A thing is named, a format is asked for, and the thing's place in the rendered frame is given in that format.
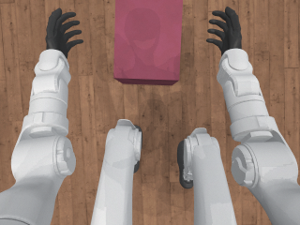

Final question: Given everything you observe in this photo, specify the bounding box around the right robot forearm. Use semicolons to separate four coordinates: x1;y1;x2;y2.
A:
217;48;298;178

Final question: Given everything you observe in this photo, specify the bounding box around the robot left thigh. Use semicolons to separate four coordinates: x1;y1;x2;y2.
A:
90;126;142;225

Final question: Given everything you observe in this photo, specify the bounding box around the robot right shin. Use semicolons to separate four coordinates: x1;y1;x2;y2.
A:
183;127;220;181

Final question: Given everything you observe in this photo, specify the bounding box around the robot right hand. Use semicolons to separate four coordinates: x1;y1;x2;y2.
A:
206;7;242;56

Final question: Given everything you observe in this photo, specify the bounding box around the robot left hand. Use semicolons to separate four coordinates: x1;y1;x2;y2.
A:
45;8;83;59

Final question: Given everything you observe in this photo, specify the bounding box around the robot left upper arm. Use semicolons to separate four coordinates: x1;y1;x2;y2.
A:
0;135;76;225

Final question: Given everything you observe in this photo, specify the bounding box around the carton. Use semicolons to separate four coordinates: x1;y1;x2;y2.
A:
113;0;183;86

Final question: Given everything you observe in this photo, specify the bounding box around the robot right upper arm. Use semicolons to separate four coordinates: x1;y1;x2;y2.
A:
231;142;300;225

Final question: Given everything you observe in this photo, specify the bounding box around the left robot forearm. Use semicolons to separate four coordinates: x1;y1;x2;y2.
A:
11;49;71;180

